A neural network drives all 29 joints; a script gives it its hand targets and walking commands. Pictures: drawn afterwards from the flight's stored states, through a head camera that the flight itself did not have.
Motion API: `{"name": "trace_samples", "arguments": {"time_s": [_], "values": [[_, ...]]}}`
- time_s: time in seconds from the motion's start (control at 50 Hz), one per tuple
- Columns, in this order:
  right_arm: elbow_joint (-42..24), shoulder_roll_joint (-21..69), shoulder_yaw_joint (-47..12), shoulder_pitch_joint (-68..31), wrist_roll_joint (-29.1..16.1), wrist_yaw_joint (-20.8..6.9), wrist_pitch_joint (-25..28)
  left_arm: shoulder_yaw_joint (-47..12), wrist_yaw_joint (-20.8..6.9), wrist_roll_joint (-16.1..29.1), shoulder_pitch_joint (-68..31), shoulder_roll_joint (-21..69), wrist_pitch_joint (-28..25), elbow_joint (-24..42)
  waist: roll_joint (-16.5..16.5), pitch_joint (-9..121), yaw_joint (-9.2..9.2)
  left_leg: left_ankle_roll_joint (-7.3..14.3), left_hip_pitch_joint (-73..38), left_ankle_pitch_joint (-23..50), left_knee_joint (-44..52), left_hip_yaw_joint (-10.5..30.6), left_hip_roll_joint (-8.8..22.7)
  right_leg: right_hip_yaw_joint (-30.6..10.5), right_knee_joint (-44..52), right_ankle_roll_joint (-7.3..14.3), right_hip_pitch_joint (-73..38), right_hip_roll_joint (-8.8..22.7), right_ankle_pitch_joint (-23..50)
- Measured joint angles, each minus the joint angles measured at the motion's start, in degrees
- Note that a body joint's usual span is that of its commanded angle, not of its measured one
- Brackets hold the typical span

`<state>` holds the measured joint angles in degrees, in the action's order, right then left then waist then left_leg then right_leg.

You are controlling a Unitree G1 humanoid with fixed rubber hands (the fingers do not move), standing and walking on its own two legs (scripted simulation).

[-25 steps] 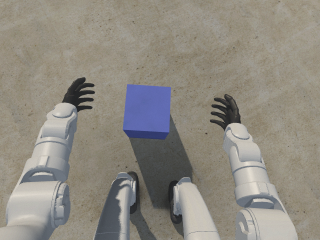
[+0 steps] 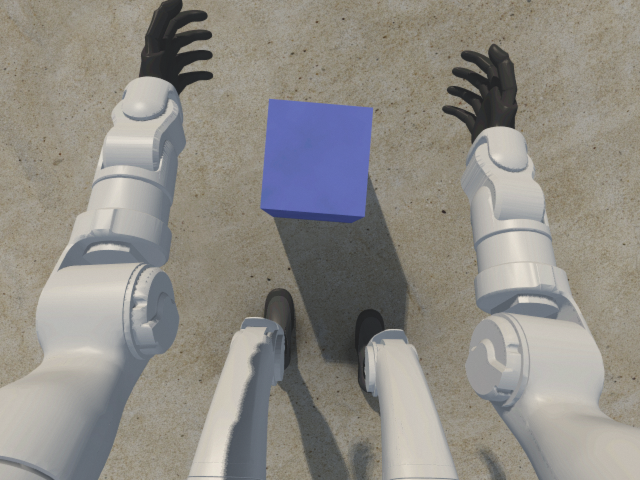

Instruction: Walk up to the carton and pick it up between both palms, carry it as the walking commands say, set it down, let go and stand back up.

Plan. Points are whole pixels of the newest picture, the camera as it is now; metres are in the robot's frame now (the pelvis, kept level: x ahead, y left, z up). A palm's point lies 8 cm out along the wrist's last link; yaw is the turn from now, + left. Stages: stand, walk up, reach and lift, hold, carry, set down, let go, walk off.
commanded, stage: reach and lift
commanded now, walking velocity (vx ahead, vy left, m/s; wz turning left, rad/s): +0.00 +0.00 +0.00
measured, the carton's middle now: (316, 170) +0.52 +0.03 -0.54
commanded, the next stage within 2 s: none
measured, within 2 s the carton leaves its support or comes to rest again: neither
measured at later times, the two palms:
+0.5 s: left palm (189, 109) +0.52 +0.20 -0.19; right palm (454, 130) +0.52 -0.15 -0.19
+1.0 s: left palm (218, 153) +0.50 +0.20 -0.35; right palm (416, 163) +0.51 -0.15 -0.35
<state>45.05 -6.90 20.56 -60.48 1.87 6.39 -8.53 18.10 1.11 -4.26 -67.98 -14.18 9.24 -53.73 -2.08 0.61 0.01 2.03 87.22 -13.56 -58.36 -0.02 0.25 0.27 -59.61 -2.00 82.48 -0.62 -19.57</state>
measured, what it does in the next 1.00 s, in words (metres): lowers itself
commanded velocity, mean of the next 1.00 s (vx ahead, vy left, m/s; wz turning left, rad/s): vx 0.00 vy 0.00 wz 0.00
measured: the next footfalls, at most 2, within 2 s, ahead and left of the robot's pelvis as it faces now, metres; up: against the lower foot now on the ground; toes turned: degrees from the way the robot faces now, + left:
none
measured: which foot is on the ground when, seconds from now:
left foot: down 0.00-1.00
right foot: down 0.00-1.00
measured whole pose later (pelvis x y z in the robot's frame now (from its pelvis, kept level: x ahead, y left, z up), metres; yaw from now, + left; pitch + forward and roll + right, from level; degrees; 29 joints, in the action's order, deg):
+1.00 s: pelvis -0.07 -0.02 -0.21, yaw +0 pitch +30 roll -2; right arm 52.9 -14.9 8.6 -87.3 -9.0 13.1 -12.8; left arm 7.4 4.6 9.9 -89.2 -27.0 10.7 -60.5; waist 0.9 -29.9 0.9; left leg 0.8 113.5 -24.5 -108.2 0.9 1.7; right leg 1.2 -111.9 -0.5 108.7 -2.3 -33.0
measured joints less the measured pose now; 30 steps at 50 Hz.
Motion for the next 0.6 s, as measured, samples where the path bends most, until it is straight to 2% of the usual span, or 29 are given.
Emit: {"name": "trace_samples", "arguments": {"time_s": [0.12,0.3,0.48,0.6], "values": [[0.57,-1.09,0.79,-4.65,1.49,-0.73,0.07,2.40,-0.26,-2.41,-3.44,-0.09,-0.26,-0.34,0.64,-1.03,0.30,0.06,2.13,0.23,-0.42,-0.73,0.28,-0.76,-0.95,-0.06,2.67,-0.23,0.25],[0.49,-0.25,1.41,-5.80,2.44,-1.03,-0.27,4.86,-2.00,-3.68,-2.90,-0.68,-0.67,-0.08,1.62,-0.85,0.28,-0.48,5.92,-0.81,-3.69,-0.65,0.64,-0.72,-4.77,0.49,6.78,-0.62,-1.02],[2.71,0.66,1.57,-9.46,3.00,0.24,-0.57,5.52,-2.92,-3.80,-6.33,-2.98,-1.08,-3.25,1.78,-1.60,0.21,-1.16,15.09,-4.52,-14.79,0.46,0.90,0.40,-15.87,1.08,15.50,-0.95,-5.17],[1.89,-0.05,-0.51,-10.40,0.75,1.80,-0.04,2.47,-1.81,-0.79,-7.29,-4.19,-1.64,-2.81,1.70,-4.53,0.32,-1.43,21.01,-7.55,-23.82,0.94,1.02,0.88,-24.86,1.29,21.06,-1.13,-8.53]]}}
